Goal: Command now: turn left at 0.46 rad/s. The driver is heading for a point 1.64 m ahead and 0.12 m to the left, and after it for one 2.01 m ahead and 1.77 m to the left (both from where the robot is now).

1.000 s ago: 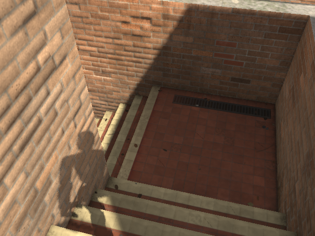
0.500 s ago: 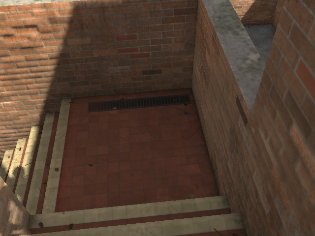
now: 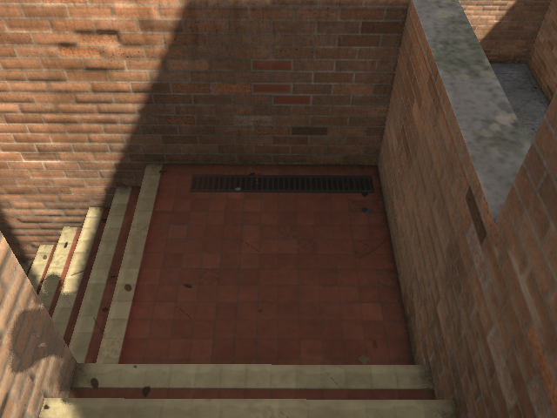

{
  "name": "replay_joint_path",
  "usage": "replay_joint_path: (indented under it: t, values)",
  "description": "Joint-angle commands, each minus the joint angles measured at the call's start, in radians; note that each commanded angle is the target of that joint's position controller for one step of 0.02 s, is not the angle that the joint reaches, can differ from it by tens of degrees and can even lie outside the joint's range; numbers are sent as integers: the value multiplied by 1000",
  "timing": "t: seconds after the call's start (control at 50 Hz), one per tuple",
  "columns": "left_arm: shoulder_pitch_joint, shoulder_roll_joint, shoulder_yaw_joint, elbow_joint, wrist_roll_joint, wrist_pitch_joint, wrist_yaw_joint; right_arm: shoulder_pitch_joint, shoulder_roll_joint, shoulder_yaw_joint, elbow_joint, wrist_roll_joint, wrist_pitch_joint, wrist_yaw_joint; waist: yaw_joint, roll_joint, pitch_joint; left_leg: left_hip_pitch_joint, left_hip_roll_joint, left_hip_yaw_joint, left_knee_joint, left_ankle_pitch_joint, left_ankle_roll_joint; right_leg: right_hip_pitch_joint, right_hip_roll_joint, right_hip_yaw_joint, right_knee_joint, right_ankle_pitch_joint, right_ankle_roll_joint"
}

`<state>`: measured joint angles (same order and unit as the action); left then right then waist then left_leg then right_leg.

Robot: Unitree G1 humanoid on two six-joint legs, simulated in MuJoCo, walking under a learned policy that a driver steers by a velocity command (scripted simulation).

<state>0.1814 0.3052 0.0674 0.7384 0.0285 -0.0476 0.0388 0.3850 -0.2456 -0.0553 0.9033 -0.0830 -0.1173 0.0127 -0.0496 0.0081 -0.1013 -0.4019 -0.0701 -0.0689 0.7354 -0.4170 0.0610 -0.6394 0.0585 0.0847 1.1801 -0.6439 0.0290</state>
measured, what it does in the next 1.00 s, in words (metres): steps on the spot, turning left: right foot, then left foot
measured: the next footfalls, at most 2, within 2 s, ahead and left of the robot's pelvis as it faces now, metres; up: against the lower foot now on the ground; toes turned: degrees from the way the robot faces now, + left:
right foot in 0.32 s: +0.03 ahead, -0.12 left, +0.00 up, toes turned +13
left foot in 0.78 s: +0.03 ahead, +0.11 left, +0.00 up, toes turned +19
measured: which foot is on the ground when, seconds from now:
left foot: down 0.00-0.32, up 0.34-0.76, down 0.78-1.00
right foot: up 0.00-0.30, down 0.32-1.00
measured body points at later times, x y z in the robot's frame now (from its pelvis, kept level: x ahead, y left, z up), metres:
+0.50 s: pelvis -0.02 -0.06 +0.02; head -0.01 -0.08 +0.47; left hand -0.11 +0.19 -0.10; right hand +0.16 -0.27 -0.10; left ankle +0.02 +0.11 -0.53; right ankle -0.01 -0.13 -0.71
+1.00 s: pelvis -0.01 -0.05 +0.02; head +0.00 -0.04 +0.47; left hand -0.02 +0.21 -0.12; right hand +0.12 -0.25 -0.13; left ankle -0.01 +0.10 -0.71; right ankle -0.01 -0.13 -0.71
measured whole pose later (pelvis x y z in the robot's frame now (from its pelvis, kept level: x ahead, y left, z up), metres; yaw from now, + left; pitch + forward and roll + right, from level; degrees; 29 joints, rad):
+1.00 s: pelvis -0.01 -0.05 +0.02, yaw +17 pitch +0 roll -1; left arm 0.26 0.22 0.03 0.93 0.00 -0.07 -0.08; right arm 0.28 -0.19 -0.01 0.93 0.00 -0.03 0.06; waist 0.03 0.00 0.01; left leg -0.33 0.07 0.01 0.58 -0.24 -0.04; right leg -0.21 0.05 -0.09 0.54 -0.33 -0.07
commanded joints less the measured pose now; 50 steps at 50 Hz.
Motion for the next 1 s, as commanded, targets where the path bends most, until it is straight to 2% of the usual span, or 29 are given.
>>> replay_joint_path:
  t: [0.02, 0.06, 0.14, 0.16, 0.18, 0.22, 0.26, 0.3, 0.32, 0.34, 0.36, 0.38, 0.4, 0.42, 0.44, 0.46, 0.48, 0.5, 0.54, 0.56, 0.66, 0.74, 0.8, 0.82, 0.84, 0.86, 0.96, 0.98, 1.0]
  values:
    - [82, 59, -4, -24, 47, -4, -1, 90, -132, -44, -47, 53, 25, 48, 42, 47, 18, 170, 299, -453, -174, 762, 298, -345, -36, 17, 290, 143, 86]
    - [152, -2, -35, -35, 61, 11, -44, 69, -88, -15, -48, 17, 33, 38, 87, 68, 47, -85, 187, -313, -148, 745, 235, -198, -9, -93, 424, 325, 69]
    - [89, -20, -54, -112, 34, 8, -84, 0, -146, -3, -86, 27, 7, -19, 86, 98, 52, -237, 130, -283, -187, 425, 174, 48, -47, -151, 137, 329, 92]
    - [173, -16, -56, -81, 35, 2, -90, 30, -159, -3, -61, -4, 7, -24, 87, 172, 45, -231, 159, -322, -137, 519, 170, 99, -46, -132, 284, 461, 90]
    - [70, -17, -56, -146, 35, 14, -77, 40, -185, -13, -89, 30, 4, -31, 52, 120, 46, -141, 176, -358, -156, 511, 211, 24, -33, -147, 38, 243, 104]
    - [-78, -39, -71, -187, 7, 52, -40, 145, -175, -25, -64, 54, 6, -38, -64, 170, 66, 110, 248, -537, -205, 419, 252, -123, -47, -54, -288, 73, 103]
    - [76, -46, -68, -132, 8, 60, -25, 117, -172, -26, -94, 34, 13, -32, -21, 186, -1, 80, 251, -592, -183, 485, 271, 29, -7, -77, -251, 167, 96]
    - [127, -14, -49, -105, -25, 43, -4, 89, -165, -30, -100, 72, 47, -27, 17, 112, 2, 101, 243, -642, -163, 459, 267, 168, -5, -39, -649, 335, 38]
    - [248, 15, -20, -62, -23, 30, -1, 88, -151, -23, -110, 63, 47, -22, 78, 53, -45, -114, 186, -562, -111, 395, 218, 503, -29, -36, -645, 489, -22]
    - [422, 123, 15, -31, -2, 22, 16, 98, 19, 21, -201, 64, 39, -12, 103, -210, -191, -509, -15, -324, 74, -54, 62, 996, -305, 294, -646, 1000, -294]
    - [647, 183, 53, 11, 94, 10, -4, -52, 15, 18, -289, 94, 49, -32, 281, -169, -41, -1000, -210, -285, 333, -371, -54, 1190, -542, 722, -746, 1062, -550]
    - [607, 162, 50, 50, 156, 21, -29, -183, 23, 24, -290, 71, 52, -41, 267, 74, 126, -1185, -129, -312, 377, -221, -89, 1119, -590, 675, -803, 1189, -541]
    - [521, 108, 40, 44, 111, 34, -64, -129, -4, 17, -255, 72, 66, -60, 192, 11, 103, -1103, -86, -282, 435, -89, -111, 950, -538, 548, -813, 1196, -490]
    - [399, 29, 19, 14, 33, 32, -91, -48, -81, -8, -201, 52, 70, -65, 123, -71, 47, -942, -67, -226, 531, -6, -115, 757, -438, 378, -777, 1119, -410]
    - [362, -9, 7, 24, -7, 22, -100, 26, -70, 8, -189, 25, 71, -55, 72, -124, 54, -892, -95, -131, 779, 69, -122, 574, -341, 240, -740, 1061, -307]
    - [267, -20, -2, 37, 37, 2, -101, 167, -37, 33, -158, -10, 80, -8, -18, -127, 24, -720, -72, -48, 1034, 157, -129, 337, -267, 108, -739, 938, -226]
    - [193, 41, 9, 20, 59, -15, -99, 214, -33, 37, -147, 4, 82, 28, -47, -101, 52, -633, -73, 4, 1159, 225, -131, 148, -222, 52, -799, 785, -196]
    - [164, 71, 13, 28, 51, -27, -92, 185, -42, 38, -150, 41, 79, 52, -38, -83, 99, -624, -59, 7, 1228, 256, -131, 52, -206, 34, -845, 618, -186]
    - [206, 16, -20, 92, 20, -56, -71, 164, -34, 47, -137, 67, 74, 83, -1, -60, 150, -603, -7, 27, 1160, 337, -140, 7, -167, -6, -861, 346, -159]
    - [225, -20, -40, 122, 7, -70, -70, 160, -29, 47, -126, 63, 70, 95, 2, -85, 157, -575, 27, 35, 1102, 397, -145, 4, -153, -19, -846, 306, -132]
    - [273, 37, -71, 196, -6, -95, -81, -51, -2, 58, -167, 55, 81, 118, 83, -70, 169, -610, 171, -2, 489, 529, -189, 260, -205, 109, -799, 140, -101]
    - [199, 64, -70, 203, -43, -95, -131, -55, -14, 34, -112, 40, 71, 114, 46, -114, 136, -193, 161, 101, 153, 266, -183, 179, -235, 187, -828, 40, -141]
    - [142, 45, -69, 170, -90, -72, -162, 10, 2, 37, -67, 85, 49, 108, 8, -7, 61, 98, 173, 99, -105, 276, -172, 253, -196, 161, -770, 269, -117]
    - [242, 31, -58, 184, -73, -57, -151, -18, -27, 44, -60, 92, 46, 106, 82, 80, 30, 172, 176, 70, -154, 239, -127, 253, -163, 132, -789, 121, -122]
    - [311, 44, -40, 187, -41, -51, -138, -86, -65, 30, -64, 93, 45, 107, 144, 93, 130, 43, 138, 70, -191, -9, -89, 271, -120, 40, -834, 21, -102]
    - [240, 52, -32, 176, -21, -54, -139, -75, -68, 21, -46, 90, 52, 103, 115, 64, 221, -104, 134, 44, -276, -47, -92, 335, -93, -11, -796, 0, -91]
    - [187, -31, -17, 183, -38, -53, -145, -57, -22, 18, -12, 91, 60, 93, 97, 64, 152, -13, 139, 84, -272, 206, -63, 495, -46, -78, -764, 465, -125]
    - [176, -52, -39, 197, -24, 5, -95, -102, -21, 28, -10, 69, 94, 8, 97, 40, 95, 135, 193, 23, -222, 504, -73, 479, -161, -45, -702, 762, -91]
    - [197, -58, -43, 197, -27, 28, -71, -86, -3, 36, 1, 82, 108, -24, 93, 35, 37, 183, 200, 24, -190, 557, -70, 502, -158, -55, -689, 789, -77]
